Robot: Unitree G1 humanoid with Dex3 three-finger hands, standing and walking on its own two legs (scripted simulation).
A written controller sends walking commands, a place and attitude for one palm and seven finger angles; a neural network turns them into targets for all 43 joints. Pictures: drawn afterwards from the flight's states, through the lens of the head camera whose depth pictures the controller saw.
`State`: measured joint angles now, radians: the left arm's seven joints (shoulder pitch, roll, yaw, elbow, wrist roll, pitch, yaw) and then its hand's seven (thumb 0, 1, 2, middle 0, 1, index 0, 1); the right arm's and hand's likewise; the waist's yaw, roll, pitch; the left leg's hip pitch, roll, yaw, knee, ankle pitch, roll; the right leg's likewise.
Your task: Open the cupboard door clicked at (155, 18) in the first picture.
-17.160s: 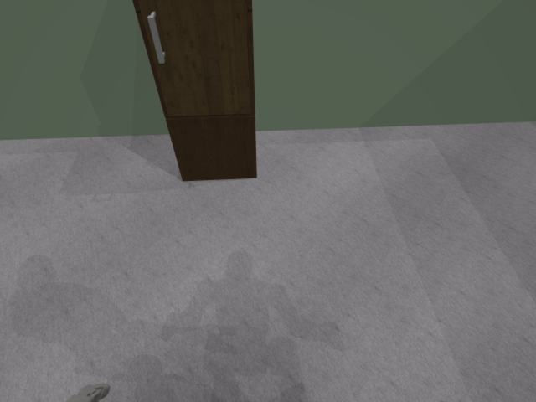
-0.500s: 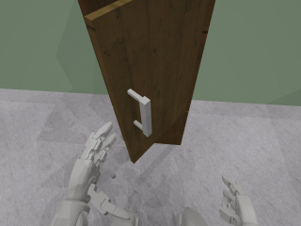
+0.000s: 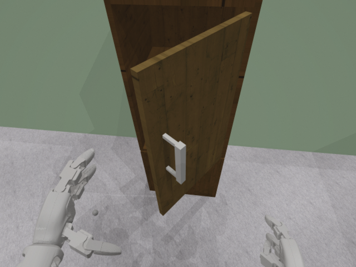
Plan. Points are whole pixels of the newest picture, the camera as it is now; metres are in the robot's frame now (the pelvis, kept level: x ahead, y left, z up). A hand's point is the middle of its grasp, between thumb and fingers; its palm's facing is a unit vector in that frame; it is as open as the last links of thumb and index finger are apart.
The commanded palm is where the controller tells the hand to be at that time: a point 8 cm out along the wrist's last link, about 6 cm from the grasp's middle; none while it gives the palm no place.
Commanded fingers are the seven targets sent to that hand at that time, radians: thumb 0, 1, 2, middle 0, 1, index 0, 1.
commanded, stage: draw the hand back to the body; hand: left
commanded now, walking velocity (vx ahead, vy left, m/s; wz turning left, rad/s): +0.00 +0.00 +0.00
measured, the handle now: (174, 159) +0.37 +0.05 +0.03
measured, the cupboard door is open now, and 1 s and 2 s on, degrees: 53 53 53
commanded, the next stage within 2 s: step back with the hand held close in 0.98 s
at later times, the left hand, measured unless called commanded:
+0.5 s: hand (28, 181) +0.21 +0.25 +0.18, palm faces +0.39 -0.82 -0.43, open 10.3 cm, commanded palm +0.16 +0.30 +0.20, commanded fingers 0.00 0.76 0.84 -0.19 -0.30 -0.19 -0.30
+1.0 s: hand (13, 175) +0.21 +0.27 +0.20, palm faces +0.44 -0.79 -0.42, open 7.5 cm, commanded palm +0.15 +0.30 +0.21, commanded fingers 0.00 0.90 0.90 -0.20 -0.30 -0.20 -0.30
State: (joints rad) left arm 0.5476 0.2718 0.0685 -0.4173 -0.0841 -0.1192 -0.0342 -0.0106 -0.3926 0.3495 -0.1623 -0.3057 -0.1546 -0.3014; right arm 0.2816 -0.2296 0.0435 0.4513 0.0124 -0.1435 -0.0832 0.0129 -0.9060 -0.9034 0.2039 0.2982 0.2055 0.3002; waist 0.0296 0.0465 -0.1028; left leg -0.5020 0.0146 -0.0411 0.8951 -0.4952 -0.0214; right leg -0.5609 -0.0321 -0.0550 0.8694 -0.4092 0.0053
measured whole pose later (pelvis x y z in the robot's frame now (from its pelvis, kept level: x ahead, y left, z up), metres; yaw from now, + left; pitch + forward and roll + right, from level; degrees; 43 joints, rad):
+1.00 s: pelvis +0.01 +0.01 +0.05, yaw -2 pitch -5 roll -1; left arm 0.46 0.32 0.34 -0.38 -0.02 -0.11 0.11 0.02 0.88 0.90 -0.21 -0.31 -0.21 -0.30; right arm 0.19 -0.22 0.02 0.66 -0.03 -0.15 -0.08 0.01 -0.91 -0.90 0.20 0.30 0.21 0.30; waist 0.08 0.06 0.04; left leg -0.03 0.02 0.00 0.38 -0.27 -0.01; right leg -0.10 -0.02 -0.03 0.36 -0.19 0.02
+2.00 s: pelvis -0.10 +0.02 +0.02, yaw +1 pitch -1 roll -1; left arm 0.52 0.43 0.48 -0.52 0.02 -0.27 0.15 0.01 0.89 0.90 -0.22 -0.31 -0.21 -0.30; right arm 0.22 -0.22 0.01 0.58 -0.01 -0.11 -0.08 0.01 -0.90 -0.90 0.21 0.30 0.21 0.30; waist 0.00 -0.02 0.07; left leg -0.42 -0.01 -0.01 0.66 -0.26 0.03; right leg -0.43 -0.02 0.02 0.55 -0.11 0.04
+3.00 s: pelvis -0.26 -0.03 +0.04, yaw +5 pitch +1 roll +3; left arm 0.53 0.42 0.43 -0.51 -0.01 -0.24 0.13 0.01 0.88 0.90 -0.22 -0.31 -0.21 -0.30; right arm 0.28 -0.17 0.03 0.72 -0.02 -0.10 -0.05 0.01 -0.90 -0.90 0.21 0.30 0.21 0.30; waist 0.01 -0.06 -0.07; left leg -0.56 0.01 0.00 1.06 -0.32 -0.03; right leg -0.28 0.02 0.00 0.59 -0.32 -0.07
